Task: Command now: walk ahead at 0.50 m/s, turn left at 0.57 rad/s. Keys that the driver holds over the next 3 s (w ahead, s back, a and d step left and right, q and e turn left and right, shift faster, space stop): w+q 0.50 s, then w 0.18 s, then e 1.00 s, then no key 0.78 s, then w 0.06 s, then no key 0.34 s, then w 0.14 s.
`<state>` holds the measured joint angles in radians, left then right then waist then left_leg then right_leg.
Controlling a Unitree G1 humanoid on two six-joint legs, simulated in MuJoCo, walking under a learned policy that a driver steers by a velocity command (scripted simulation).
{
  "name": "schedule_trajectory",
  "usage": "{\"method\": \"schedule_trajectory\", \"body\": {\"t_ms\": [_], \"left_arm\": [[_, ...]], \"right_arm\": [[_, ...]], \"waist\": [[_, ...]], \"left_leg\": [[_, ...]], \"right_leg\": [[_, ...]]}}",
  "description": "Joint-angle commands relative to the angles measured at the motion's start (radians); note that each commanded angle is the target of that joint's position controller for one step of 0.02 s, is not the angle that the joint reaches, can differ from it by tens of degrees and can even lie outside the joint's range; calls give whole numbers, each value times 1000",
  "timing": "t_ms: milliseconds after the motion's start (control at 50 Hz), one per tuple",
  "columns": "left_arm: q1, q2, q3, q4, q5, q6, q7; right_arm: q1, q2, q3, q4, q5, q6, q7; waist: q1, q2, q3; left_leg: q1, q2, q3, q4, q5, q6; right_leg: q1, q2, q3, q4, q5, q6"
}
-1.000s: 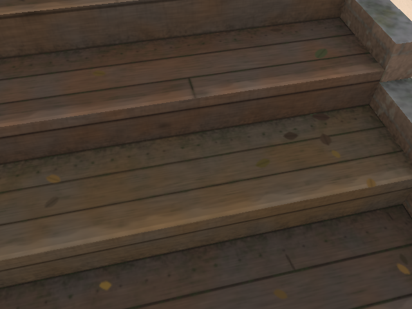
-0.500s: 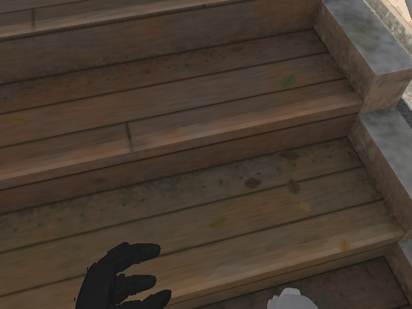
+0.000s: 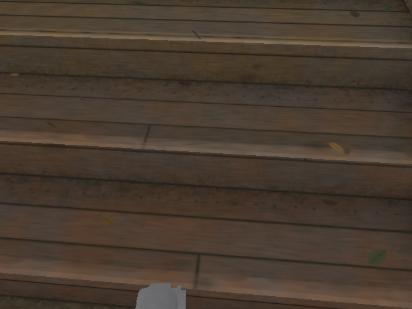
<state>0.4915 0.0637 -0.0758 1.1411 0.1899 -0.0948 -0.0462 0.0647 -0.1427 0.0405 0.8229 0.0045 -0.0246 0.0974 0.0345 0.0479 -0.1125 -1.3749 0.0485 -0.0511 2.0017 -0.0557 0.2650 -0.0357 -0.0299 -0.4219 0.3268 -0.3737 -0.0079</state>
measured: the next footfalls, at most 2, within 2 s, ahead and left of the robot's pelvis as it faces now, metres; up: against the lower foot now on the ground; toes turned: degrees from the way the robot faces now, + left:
left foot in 0.14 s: +0.27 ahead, +0.11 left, +0.15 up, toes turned +7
right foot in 0.58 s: +0.58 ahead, -0.06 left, +0.30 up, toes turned +20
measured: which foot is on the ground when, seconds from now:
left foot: up 0.00-0.12, down 0.14-0.60, up 0.62-1.00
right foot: down 0.00-0.18, up 0.20-0.56, down 0.58-1.00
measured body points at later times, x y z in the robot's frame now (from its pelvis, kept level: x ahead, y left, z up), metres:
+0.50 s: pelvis +0.32 +0.01 +0.15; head +0.31 +0.00 +0.60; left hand +0.51 +0.25 +0.09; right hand +0.24 -0.18 +0.00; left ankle +0.23 +0.10 -0.58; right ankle +0.51 -0.09 -0.32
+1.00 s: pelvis +0.56 +0.02 +0.30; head +0.57 +0.01 +0.75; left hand +0.49 +0.23 +0.16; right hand +0.84 -0.09 +0.22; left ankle +0.62 +0.18 -0.37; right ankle +0.55 -0.07 -0.43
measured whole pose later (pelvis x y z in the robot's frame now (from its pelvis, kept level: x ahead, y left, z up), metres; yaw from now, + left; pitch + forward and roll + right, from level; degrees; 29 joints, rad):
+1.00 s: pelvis +0.56 +0.02 +0.30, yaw +19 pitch +5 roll +0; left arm 0.37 0.16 0.00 0.97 0.03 -0.13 -0.04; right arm 0.02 -0.19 0.00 0.76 -0.05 -0.06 0.05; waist 0.07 0.02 -0.09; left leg -0.74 0.03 0.00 0.90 -0.10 -0.01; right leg -0.29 0.06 -0.02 0.51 -0.31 -0.07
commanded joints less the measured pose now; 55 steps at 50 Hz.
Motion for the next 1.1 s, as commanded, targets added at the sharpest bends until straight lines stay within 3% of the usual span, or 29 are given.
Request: {"method": "schedule_trajectory", "body": {"t_ms": [20, 60, 80, 140, 160, 180, 200, 220, 280, 320, 380, 440, 480, 520, 580, 600, 620, 640, 680, 740, 760, 800, 820, 880, 940, 1000, 1060, 1080, 1100], "left_arm": [[117, 98, 8, 15, 2, -5, -22], [-38, 143, 17, -40, -80, -10, -56], [-7, 185, 21, -32, -105, -40, -55], [-52, 429, 87, -45, -112, -69, -67], [-31, 395, 83, -43, -69, -69, -71], [52, 353, 80, -42, -36, -61, -94], [-65, 333, 101, -85, -115, -24, -126], [-160, 226, 90, -153, -152, -10, -121], [-280, 114, 65, -225, -100, -17, -59], [-292, 116, 52, -256, -108, 7, -29], [-359, 149, 46, -323, -142, 29, -1], [-541, 140, 21, -428, -148, 20, 16], [-719, 193, 17, -520, -150, 30, 19], [-732, 125, 1, -549, -139, 52, -3], [-555, 251, 47, -486, -154, 62, -17], [-359, 304, 80, -429, -150, 48, -19], [-119, 324, 84, -359, -157, 41, -26], [56, 357, 106, -308, -108, 59, -8], [-110, 343, 107, -256, -139, 14, 4], [-306, 62, 46, -211, -140, 13, 9], [-240, 66, 72, -146, -201, -9, 56], [-216, 121, 85, -115, -181, -34, 74], [-354, 105, 68, -208, -115, -22, 46], [-464, 156, 56, -288, -155, -24, -4], [-264, 282, 94, -263, -154, -65, 23], [-107, 304, 137, -218, -166, -54, 9], [-154, 277, 157, -264, -193, -37, -14], [-147, 186, 133, -305, -191, -30, -21], [-22, 116, 106, -337, -159, -27, -12]], "right_arm": [[-252, -60, -14, -123, -6, 2, -21], [-385, -42, 0, -159, -27, 58, 1], [-352, -37, -11, -175, -30, 55, 16], [20, -131, -52, -75, 9, 41, 19], [262, -215, -86, 7, 6, 35, -11], [498, -246, -98, 78, 3, 40, -34], [651, -300, -109, 144, -54, 50, -36], [637, -331, -139, 168, -69, 26, -60], [385, -92, -62, 228, -45, -35, -44], [224, 19, -4, 241, -71, -36, -19], [266, -38, -4, 241, -90, -82, -37], [432, -53, 4, 316, -144, -93, -54], [355, -126, -9, 218, -102, -95, -26], [333, -180, -17, 139, -29, -109, -4], [352, -328, -88, 111, 21, -142, -15], [409, -265, -92, 155, -30, -135, 0], [673, -64, -50, 200, -96, -136, 13], [511, -74, -70, 187, -48, -101, 24], [290, -84, -80, 141, -16, -91, -9], [192, -71, -57, 92, -43, -74, -53], [164, 6, -51, -20, -48, -37, -94], [152, -14, -44, -47, -37, -20, -115], [104, -132, -40, -29, -27, -37, -69], [152, -134, -53, 2, -49, -54, -3], [-17, -161, -76, -95, -56, -62, -41], [-139, -140, -78, -181, -38, -29, -69], [19, -180, -110, -148, 6, -53, -125], [149, -233, -122, -136, 9, -75, -149], [261, -278, -140, -144, -2, -80, -153]], "waist": [[12, -83, 88], [-11, -85, 102], [-58, -141, 105], [-214, -315, 59], [-246, -208, -75], [-273, -74, -289], [-291, -5, -308], [-272, -15, -170], [-95, 34, 8], [26, -120, 38], [19, 51, 70], [-36, -59, 87], [-46, -66, 49], [-12, 91, 83], [30, 100, -26], [68, 70, -117], [28, -262, -475], [170, -335, -302], [86, -248, 86], [-65, 11, 4], [-127, -62, 134], [-144, -88, 174], [-78, -46, -125], [-150, -18, -87], [-74, -135, 10], [-9, -152, 26], [-67, -135, -90], [-82, 4, -282], [-92, 231, -425]], "left_leg": [[-262, 50, 32, -175, 11, 36], [209, 38, 223, -492, -250, -7], [437, -50, 306, -469, -328, -51], [726, -228, 307, -906, -215, -72], [1165, -206, 134, -855, 104, 4], [1616, -120, -244, -1087, 111, 105], [1618, 56, -704, -1466, -5, 169], [1457, 115, -801, -1560, -85, 136], [1068, 72, -640, -1525, -263, 122], [878, 24, -463, -1559, -323, 49], [774, -27, -282, -1640, -233, -6], [873, -17, -298, -1627, -282, -73], [638, -30, -249, -1784, -245, -65], [453, 55, -314, -1891, 15, 12], [1218, 120, -236, -1622, 1029, -46], [1231, 73, -217, -1346, 1095, -82], [822, -60, -223, -1057, 545, -128], [500, -203, -285, -611, -116, -162], [234, -136, -231, -224, 67, -131], [350, -87, -201, -228, 41, -98], [443, -105, -95, -229, -184, -163], [360, -73, -27, -286, -201, -181], [301, -54, -138, -397, -57, -181], [697, 22, 41, -738, 81, -273], [852, -30, 101, -982, 9, -304], [739, -59, 110, -1324, -107, -273], [1061, -62, 107, -1593, 201, -181], [1429, 107, -27, -1518, 680, -13], [1800, 444, -423, -1544, 932, 326]], "right_leg": [[235, -294, 175, -185, 395, -204], [-89, -265, 43, -358, 528, -221], [-174, -290, 13, -265, 1126, -240], [44, -338, 32, 94, 1905, -228], [-261, -289, 56, 393, 1734, -139], [-592, -195, 178, 707, 1034, -73], [-739, 34, 358, 1158, 277, -47], [-905, 81, 578, 1469, 345, -63], [-1103, 89, 662, 1873, 334, -149], [-1154, 43, 626, 1810, 340, -215], [-1161, 17, 503, 1903, 102, -184], [-1284, -30, 532, 1732, 73, -187], [-904, -82, 379, 1288, 85, -104], [-522, -24, 280, 1207, 2, 0], [-613, 109, 247, 706, 51, -16], [-394, 61, 414, 592, 231, -91], [188, -171, 1008, 470, 393, -397], [151, -290, 1446, 138, -117, -410], [-241, -243, 1240, 127, -519, -299], [-422, -194, 876, 164, 154, -258], [-534, -167, 745, 130, 154, -165], [-489, -125, 626, 74, 302, -157], [-337, -102, 651, 113, 326, -200], [-559, -11, 441, 68, 552, -149], [-494, -65, 514, 6, 644, -195], [-101, -150, 631, 145, 930, -223], [-48, -116, 657, 325, 1157, -150], [-230, -35, 583, 539, 892, -77], [-638, 144, 523, 890, 42, 45]]}}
